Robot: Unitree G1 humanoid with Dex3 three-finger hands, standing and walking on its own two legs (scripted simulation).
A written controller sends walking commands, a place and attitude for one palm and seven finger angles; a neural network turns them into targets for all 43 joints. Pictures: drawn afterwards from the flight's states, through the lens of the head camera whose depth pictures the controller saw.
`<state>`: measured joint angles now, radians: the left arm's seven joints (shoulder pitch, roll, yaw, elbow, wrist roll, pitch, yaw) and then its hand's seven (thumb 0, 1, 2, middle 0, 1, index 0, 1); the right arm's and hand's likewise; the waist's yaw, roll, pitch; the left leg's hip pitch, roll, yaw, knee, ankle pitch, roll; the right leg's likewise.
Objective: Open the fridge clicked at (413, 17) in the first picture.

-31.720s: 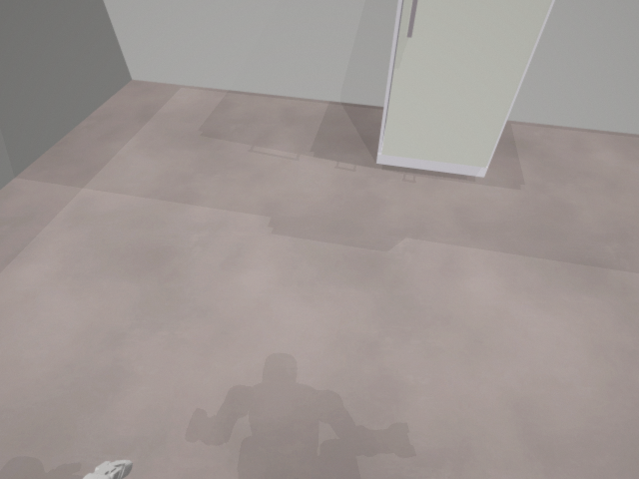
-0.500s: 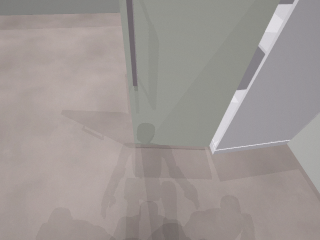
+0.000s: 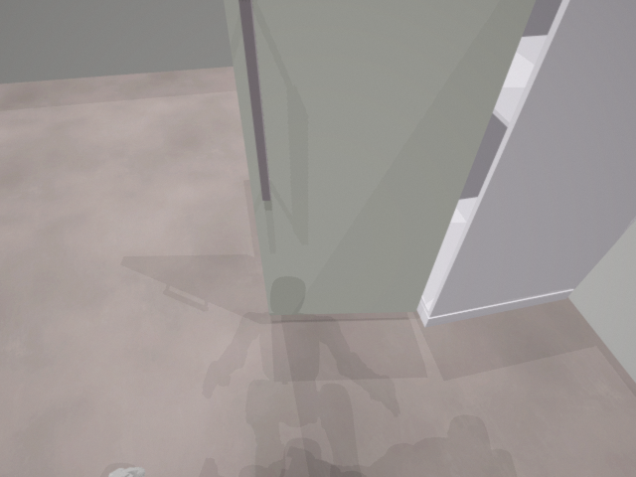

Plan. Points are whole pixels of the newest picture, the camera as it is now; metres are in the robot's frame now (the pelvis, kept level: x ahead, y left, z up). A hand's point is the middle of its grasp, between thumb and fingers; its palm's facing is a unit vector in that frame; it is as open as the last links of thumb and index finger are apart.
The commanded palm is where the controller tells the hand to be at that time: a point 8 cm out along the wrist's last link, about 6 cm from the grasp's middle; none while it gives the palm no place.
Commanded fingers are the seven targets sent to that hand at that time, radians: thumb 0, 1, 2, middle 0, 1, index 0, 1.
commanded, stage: let the arm hang, fingers relaxed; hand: left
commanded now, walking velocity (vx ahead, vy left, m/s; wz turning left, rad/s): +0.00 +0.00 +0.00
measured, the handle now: (258, 112) +0.71 +0.15 +0.10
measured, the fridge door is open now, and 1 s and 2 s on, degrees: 79 79 79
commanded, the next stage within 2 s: look to check the result in 0.08 s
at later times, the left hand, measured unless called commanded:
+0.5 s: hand out of the picture +0.05 +0.23 -0.17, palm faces -0.04 -0.95 -0.30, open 7.4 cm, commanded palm none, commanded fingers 0.00 0.90 0.90 -0.20 -0.30 -0.20 -0.30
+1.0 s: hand out of the picture +0.09 +0.20 -0.16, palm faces -0.04 -0.95 -0.30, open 7.4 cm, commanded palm none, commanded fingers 0.00 0.90 0.90 -0.20 -0.30 -0.20 -0.30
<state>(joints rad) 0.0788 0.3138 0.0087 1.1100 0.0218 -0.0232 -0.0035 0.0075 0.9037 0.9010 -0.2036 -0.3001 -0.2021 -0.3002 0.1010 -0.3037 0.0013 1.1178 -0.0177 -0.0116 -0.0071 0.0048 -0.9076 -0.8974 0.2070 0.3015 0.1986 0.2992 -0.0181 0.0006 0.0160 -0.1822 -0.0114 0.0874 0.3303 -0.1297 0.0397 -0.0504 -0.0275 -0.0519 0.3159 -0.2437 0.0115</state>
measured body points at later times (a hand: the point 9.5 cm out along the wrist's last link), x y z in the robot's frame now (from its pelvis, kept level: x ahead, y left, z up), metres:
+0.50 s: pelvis +0.01 -0.01 +0.00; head +0.03 -0.01 +0.45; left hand +0.05 +0.28 -0.14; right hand +0.07 -0.29 -0.14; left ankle +0.03 +0.09 -0.75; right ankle -0.05 -0.12 -0.75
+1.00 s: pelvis +0.02 -0.02 +0.00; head +0.03 -0.03 +0.45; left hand +0.09 +0.25 -0.14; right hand +0.08 -0.31 -0.14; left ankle +0.03 +0.09 -0.75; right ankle -0.05 -0.12 -0.75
